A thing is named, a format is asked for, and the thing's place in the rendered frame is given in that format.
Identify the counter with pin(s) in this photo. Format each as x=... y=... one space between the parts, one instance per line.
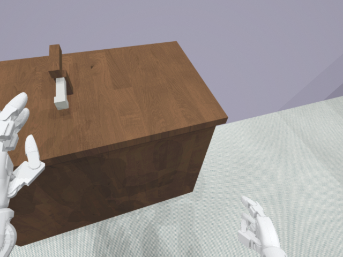
x=139 y=124

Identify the left robot hand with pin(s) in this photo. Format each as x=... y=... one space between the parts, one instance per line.
x=12 y=119

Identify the left robot forearm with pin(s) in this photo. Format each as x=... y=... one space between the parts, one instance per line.
x=8 y=234

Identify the right robot hand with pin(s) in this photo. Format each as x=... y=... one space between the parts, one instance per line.
x=262 y=233

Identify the tap lever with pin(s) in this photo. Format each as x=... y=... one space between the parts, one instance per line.
x=60 y=100

